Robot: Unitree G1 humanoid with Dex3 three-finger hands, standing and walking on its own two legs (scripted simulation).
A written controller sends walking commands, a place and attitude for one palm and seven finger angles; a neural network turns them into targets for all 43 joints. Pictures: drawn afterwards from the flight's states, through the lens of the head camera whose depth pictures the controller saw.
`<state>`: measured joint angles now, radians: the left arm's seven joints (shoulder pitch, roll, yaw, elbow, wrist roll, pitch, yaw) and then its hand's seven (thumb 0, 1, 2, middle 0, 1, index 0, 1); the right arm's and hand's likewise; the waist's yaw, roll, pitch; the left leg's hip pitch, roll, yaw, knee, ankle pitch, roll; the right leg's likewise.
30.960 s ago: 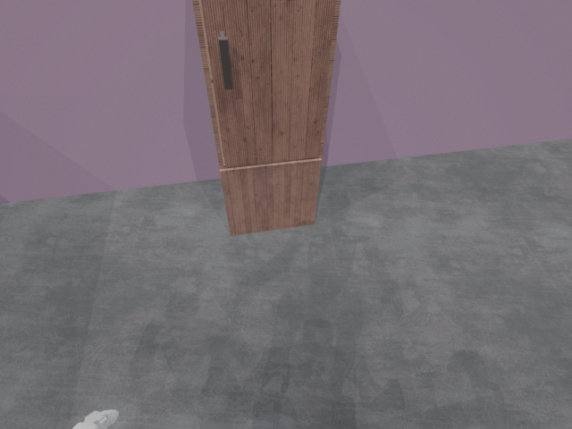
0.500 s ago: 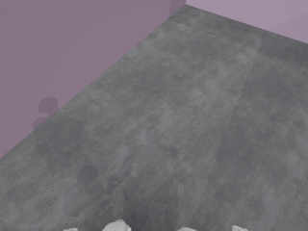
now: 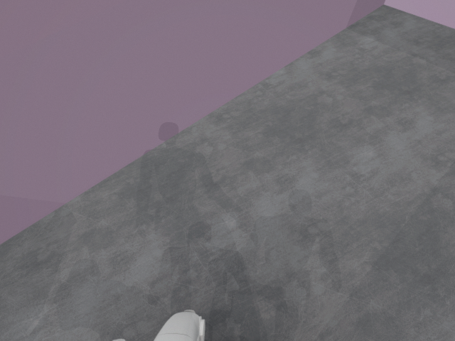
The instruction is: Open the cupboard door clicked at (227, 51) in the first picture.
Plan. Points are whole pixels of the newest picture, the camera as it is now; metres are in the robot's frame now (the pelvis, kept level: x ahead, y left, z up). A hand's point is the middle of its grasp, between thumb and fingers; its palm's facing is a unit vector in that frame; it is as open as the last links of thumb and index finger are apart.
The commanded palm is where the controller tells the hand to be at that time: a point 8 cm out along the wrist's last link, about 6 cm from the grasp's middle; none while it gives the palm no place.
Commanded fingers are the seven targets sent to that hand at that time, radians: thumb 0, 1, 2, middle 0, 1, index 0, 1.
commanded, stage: turn to face it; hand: left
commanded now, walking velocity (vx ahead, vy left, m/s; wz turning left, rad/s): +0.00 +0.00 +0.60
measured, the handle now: out of the picture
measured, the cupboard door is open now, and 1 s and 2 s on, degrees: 47 47 47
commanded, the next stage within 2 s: none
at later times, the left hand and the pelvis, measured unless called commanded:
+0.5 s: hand out of the picture +0.06 +0.24 -0.16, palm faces +0.31 -0.91 -0.27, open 7.4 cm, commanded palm none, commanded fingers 0.00 0.90 0.90 -0.20 -0.30 -0.20 -0.30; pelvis +0.02 -0.01 -0.01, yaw +17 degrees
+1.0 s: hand out of the picture -0.04 +0.20 -0.19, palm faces +0.60 -0.77 -0.22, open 7.4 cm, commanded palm none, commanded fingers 0.00 0.90 0.90 -0.20 -0.30 -0.20 -0.30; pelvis +0.04 +0.00 -0.02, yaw +36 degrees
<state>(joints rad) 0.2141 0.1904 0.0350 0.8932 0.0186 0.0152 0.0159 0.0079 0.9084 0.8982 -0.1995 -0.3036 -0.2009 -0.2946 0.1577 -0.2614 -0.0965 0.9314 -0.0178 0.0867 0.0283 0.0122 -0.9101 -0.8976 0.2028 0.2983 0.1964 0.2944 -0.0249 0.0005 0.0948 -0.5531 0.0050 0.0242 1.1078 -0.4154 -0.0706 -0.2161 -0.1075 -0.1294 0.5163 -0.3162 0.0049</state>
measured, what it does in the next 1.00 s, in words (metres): steps on the spot, turning left: left foot, then right foot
